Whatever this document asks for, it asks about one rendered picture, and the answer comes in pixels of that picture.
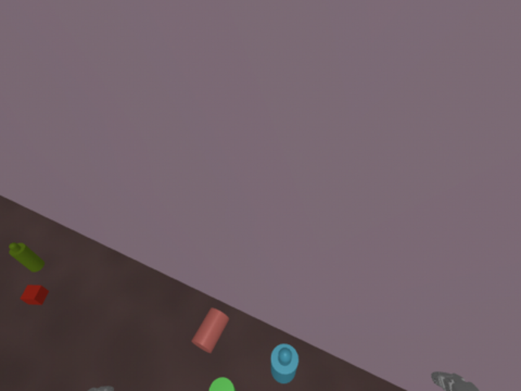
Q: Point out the right robot hand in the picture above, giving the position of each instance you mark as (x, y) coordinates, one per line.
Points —
(452, 382)

